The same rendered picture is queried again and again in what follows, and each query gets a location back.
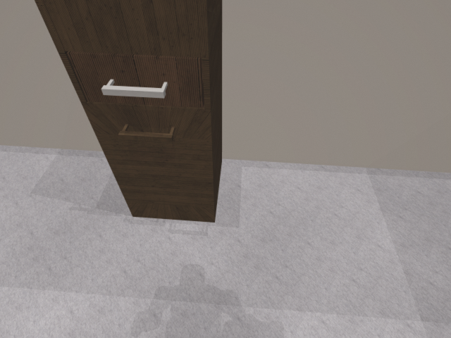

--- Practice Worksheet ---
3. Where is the handle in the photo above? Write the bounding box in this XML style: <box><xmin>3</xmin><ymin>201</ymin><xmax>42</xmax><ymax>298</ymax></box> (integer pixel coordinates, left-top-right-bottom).
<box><xmin>118</xmin><ymin>131</ymin><xmax>173</xmax><ymax>142</ymax></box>
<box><xmin>101</xmin><ymin>79</ymin><xmax>168</xmax><ymax>99</ymax></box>

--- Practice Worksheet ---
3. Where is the cabinet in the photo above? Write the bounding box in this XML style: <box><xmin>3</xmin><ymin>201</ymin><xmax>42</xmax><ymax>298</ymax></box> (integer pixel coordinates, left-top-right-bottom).
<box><xmin>35</xmin><ymin>0</ymin><xmax>222</xmax><ymax>223</ymax></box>

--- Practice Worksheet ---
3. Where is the drawer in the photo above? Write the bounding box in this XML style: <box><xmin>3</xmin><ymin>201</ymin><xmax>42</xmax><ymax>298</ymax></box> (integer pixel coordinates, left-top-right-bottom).
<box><xmin>67</xmin><ymin>51</ymin><xmax>204</xmax><ymax>108</ymax></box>

